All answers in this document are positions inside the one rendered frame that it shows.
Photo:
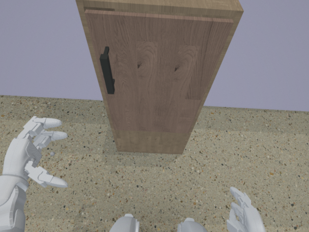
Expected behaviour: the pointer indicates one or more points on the robot right thigh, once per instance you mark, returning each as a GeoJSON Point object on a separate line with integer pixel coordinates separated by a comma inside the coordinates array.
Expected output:
{"type": "Point", "coordinates": [190, 226]}

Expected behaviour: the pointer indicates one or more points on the handle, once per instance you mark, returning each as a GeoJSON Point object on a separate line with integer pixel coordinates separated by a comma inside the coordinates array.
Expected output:
{"type": "Point", "coordinates": [106, 69]}

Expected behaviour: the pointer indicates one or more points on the left robot hand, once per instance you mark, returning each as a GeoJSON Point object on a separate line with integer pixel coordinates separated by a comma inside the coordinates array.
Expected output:
{"type": "Point", "coordinates": [21, 150]}

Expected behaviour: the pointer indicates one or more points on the right robot shin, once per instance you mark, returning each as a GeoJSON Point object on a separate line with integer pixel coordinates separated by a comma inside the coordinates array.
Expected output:
{"type": "Point", "coordinates": [189, 219]}

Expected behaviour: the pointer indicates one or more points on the cupboard door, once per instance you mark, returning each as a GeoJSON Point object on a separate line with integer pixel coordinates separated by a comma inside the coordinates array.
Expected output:
{"type": "Point", "coordinates": [162, 66]}

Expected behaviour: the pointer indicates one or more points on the robot left forearm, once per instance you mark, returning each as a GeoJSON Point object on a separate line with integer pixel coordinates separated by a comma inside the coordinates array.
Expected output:
{"type": "Point", "coordinates": [12, 199]}

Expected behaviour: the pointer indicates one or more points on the right robot hand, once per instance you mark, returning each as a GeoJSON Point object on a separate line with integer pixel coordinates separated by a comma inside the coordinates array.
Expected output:
{"type": "Point", "coordinates": [249, 217]}

